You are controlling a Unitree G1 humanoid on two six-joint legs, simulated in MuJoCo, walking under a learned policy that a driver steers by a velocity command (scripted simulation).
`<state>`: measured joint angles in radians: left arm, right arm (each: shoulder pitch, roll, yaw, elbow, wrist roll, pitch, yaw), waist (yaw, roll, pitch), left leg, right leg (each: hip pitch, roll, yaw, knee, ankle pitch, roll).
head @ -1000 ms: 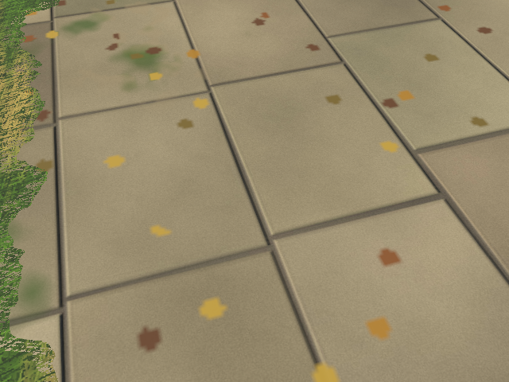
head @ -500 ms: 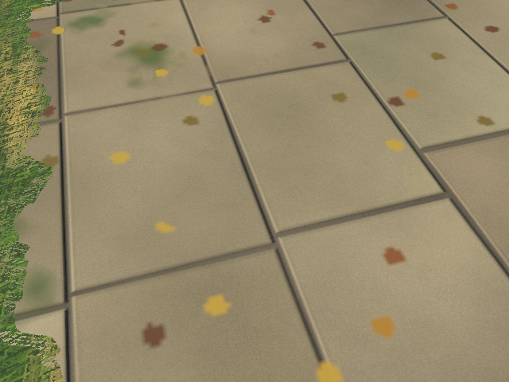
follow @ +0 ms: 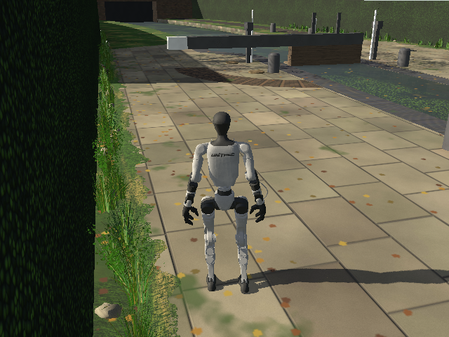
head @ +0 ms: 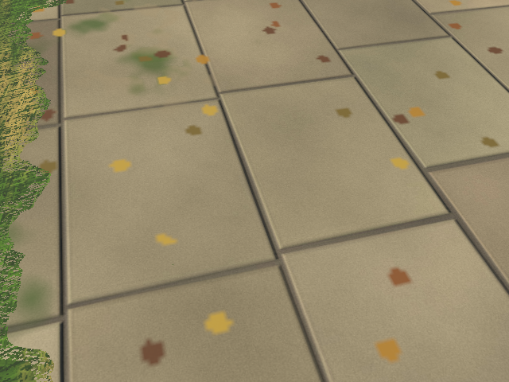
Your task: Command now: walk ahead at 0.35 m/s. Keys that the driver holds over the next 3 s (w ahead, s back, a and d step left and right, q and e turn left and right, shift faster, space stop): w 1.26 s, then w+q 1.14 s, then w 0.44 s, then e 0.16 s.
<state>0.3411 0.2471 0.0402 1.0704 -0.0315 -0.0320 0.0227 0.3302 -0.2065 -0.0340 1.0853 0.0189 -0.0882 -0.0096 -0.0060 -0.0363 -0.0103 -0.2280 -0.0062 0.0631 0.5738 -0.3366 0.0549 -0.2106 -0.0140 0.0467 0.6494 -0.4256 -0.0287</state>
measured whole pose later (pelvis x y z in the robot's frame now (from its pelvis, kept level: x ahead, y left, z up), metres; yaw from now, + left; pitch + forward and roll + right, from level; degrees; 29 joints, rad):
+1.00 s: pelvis +0.54 +0.02 -0.01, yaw +1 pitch +2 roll -1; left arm 0.38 0.26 0.05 1.05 -0.01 -0.06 0.01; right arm 0.02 -0.23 -0.05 0.83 0.01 -0.11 0.03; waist 0.05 0.00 0.03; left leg -0.50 0.02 0.05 0.56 -0.09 0.07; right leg -0.03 -0.01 -0.02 0.61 -0.49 -0.01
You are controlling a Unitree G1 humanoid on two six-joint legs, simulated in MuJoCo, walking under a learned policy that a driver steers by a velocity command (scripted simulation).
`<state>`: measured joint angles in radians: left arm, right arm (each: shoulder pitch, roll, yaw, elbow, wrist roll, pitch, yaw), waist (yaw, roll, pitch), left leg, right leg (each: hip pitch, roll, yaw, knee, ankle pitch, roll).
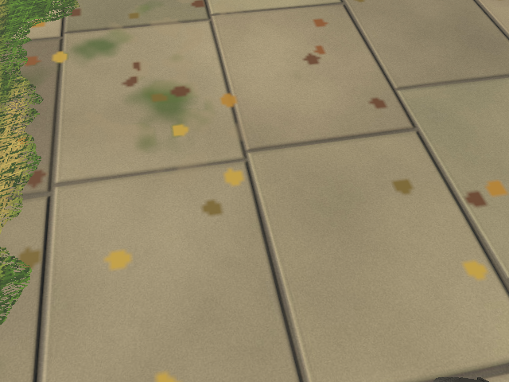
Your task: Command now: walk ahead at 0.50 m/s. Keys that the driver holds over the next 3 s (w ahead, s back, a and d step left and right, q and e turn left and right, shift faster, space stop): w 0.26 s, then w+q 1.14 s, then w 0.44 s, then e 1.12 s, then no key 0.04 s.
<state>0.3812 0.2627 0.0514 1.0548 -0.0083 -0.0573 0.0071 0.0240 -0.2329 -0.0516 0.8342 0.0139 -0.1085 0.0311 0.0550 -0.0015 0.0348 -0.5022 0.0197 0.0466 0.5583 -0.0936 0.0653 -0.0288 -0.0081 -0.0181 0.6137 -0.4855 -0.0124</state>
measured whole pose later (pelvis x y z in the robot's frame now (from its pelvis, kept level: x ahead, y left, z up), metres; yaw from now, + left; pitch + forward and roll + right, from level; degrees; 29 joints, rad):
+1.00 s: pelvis +0.52 +0.02 +0.01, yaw +21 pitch +1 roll -3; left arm 0.29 0.27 0.09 0.97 -0.01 -0.07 0.02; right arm 0.08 -0.25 -0.07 0.76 0.02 -0.02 0.04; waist 0.07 0.03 0.03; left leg -0.63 0.10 0.03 0.68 -0.07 0.06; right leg 0.09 -0.02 -0.28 0.25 -0.34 0.04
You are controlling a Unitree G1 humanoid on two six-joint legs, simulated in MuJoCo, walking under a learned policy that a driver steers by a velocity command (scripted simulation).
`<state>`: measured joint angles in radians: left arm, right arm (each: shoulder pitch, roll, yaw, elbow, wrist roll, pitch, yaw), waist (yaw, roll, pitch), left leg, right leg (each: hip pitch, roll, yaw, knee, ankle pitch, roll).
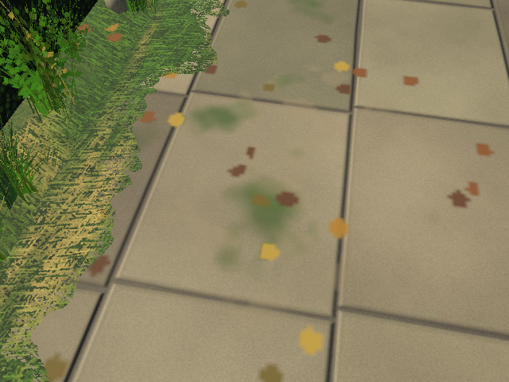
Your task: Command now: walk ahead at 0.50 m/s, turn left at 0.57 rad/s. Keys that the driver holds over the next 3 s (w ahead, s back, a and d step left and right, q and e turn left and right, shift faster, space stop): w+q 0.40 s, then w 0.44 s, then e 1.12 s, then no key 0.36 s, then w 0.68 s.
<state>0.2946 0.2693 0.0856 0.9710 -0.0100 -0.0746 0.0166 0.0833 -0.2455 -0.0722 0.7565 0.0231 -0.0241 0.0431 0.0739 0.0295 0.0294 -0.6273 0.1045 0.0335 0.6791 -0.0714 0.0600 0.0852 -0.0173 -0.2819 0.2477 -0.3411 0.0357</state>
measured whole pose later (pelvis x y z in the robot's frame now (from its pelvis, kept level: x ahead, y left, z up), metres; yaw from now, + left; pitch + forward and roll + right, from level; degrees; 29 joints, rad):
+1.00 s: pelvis +0.55 +0.10 +0.01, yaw +18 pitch +2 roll -1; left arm 0.38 0.26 0.05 0.91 -0.02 -0.06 0.00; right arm 0.05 -0.25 -0.05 0.67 0.00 -0.08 0.01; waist 0.11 0.04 0.03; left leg -0.58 0.05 -0.06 0.53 0.04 0.00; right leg -0.05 0.05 0.01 0.30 -0.29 -0.03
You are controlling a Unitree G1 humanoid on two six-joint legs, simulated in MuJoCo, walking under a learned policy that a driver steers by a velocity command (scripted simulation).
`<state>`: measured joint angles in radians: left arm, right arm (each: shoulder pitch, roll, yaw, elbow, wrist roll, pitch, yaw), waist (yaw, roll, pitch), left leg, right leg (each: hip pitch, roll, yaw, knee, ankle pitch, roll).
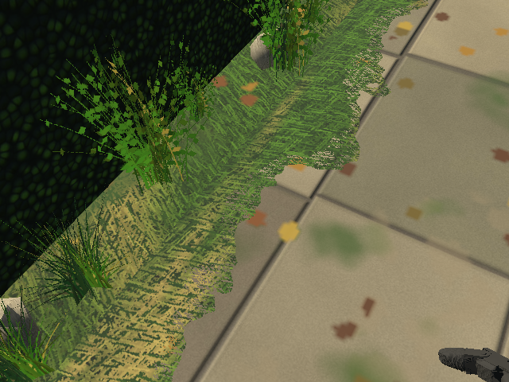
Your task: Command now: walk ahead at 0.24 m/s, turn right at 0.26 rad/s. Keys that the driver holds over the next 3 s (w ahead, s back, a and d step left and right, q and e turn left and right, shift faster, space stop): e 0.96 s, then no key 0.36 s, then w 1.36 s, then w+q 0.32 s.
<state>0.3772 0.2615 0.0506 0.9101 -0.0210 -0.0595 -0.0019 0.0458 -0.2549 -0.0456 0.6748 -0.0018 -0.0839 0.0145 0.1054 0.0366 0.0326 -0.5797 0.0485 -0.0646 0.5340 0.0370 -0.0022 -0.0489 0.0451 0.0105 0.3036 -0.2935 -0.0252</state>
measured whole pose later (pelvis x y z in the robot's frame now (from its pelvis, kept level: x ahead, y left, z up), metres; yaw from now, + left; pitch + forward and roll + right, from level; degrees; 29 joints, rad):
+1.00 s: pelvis +0.12 +0.01 +0.00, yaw -34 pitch +2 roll +0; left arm 0.17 0.34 0.09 0.60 -0.01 0.05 0.02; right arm 0.13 -0.29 -0.08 0.77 -0.02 -0.01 -0.01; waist 0.01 -0.05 0.02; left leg -0.27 -0.02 -0.03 0.48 -0.25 0.01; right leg -0.47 0.12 0.16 0.91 -0.49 0.02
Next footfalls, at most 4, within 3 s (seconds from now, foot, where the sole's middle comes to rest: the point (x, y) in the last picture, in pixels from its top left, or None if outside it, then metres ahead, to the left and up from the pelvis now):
0.04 left None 0.21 0.13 -0.78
0.44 right None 0.12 -0.12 -0.78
0.92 left None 0.22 0.08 -0.78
1.28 right None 0.05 -0.13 -0.78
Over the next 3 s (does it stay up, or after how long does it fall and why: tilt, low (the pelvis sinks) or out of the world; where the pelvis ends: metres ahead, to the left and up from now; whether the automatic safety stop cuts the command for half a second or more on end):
stays up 0.75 -0.43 0.01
